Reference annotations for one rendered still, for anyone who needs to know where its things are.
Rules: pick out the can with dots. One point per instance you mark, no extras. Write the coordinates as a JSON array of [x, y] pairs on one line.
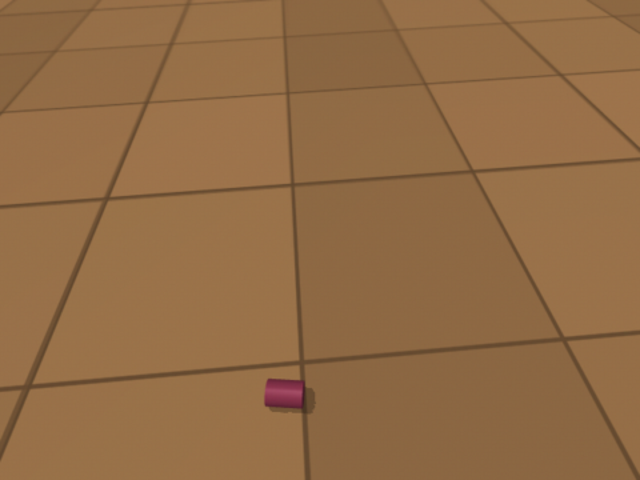
[[284, 393]]

